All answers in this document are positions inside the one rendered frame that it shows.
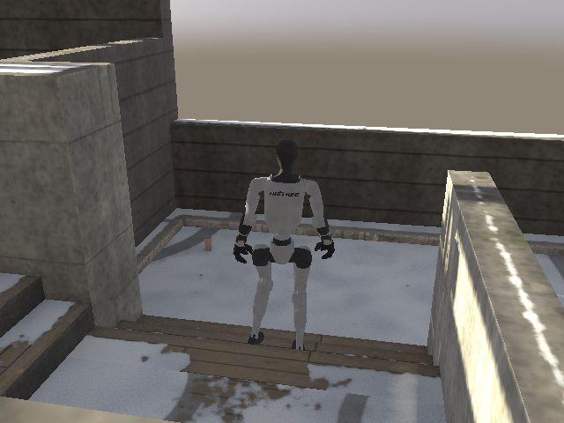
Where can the right robot upper arm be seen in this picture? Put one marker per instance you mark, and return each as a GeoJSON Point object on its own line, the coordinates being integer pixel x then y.
{"type": "Point", "coordinates": [316, 202]}

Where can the left robot thigh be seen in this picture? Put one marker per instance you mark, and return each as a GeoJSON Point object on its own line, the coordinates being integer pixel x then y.
{"type": "Point", "coordinates": [261, 259]}

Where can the left robot upper arm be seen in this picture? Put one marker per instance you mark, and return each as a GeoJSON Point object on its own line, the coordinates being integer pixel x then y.
{"type": "Point", "coordinates": [257, 185]}

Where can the left robot forearm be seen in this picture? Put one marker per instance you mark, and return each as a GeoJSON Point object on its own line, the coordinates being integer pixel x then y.
{"type": "Point", "coordinates": [243, 233]}

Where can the left robot foot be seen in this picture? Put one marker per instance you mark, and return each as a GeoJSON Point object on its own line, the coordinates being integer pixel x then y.
{"type": "Point", "coordinates": [254, 341]}

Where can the left robot hand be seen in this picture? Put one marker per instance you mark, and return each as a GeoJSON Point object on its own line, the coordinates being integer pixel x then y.
{"type": "Point", "coordinates": [238, 250]}

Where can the right robot hand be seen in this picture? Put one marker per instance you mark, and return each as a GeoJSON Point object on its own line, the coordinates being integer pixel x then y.
{"type": "Point", "coordinates": [322, 247]}

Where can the right robot forearm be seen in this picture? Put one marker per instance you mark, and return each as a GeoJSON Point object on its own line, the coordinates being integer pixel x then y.
{"type": "Point", "coordinates": [324, 233]}

